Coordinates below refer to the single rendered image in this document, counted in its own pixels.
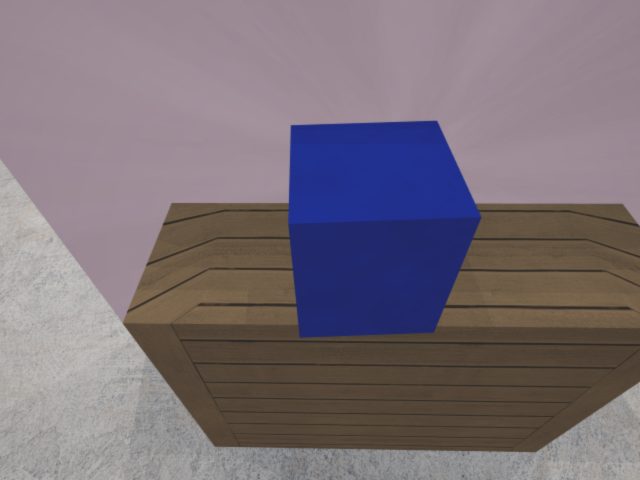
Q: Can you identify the carton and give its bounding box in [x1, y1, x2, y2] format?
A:
[288, 121, 481, 338]

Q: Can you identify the pedestal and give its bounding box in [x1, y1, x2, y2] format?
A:
[123, 203, 640, 452]

